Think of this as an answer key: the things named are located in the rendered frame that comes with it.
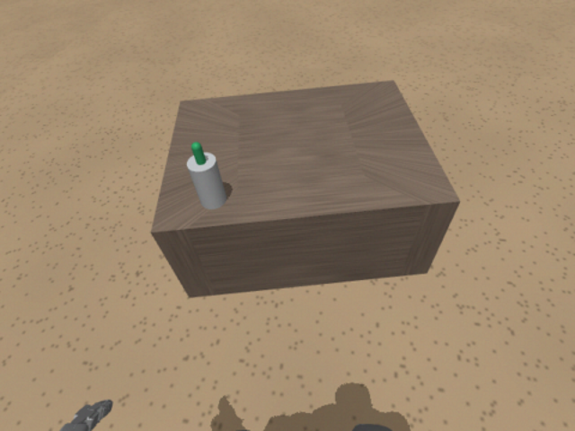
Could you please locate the left robot hand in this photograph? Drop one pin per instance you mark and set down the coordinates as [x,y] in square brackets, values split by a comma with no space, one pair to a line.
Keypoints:
[88,416]

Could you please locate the bottle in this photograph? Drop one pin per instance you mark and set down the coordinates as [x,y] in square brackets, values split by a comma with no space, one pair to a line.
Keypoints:
[206,178]

